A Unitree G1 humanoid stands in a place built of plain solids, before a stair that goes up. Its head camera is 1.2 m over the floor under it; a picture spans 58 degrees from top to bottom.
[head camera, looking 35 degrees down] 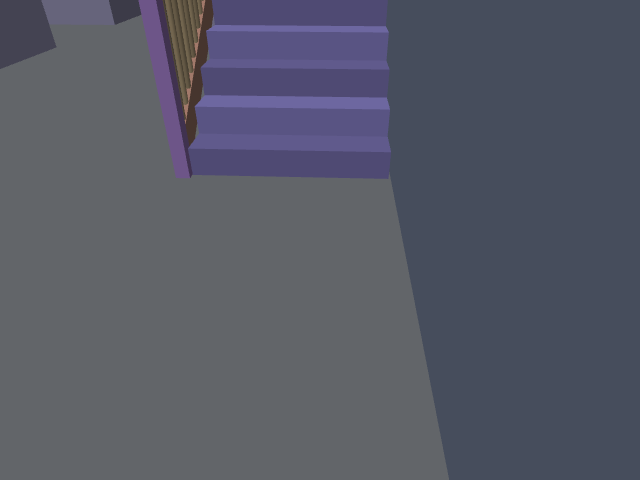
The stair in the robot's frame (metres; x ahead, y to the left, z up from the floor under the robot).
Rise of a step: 0.17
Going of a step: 0.24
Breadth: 1.20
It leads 3 degrees to the right of straight ahead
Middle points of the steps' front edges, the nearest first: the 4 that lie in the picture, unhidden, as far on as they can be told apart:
2.39 0.18 0.17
2.62 0.17 0.35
2.86 0.16 0.52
3.10 0.15 0.69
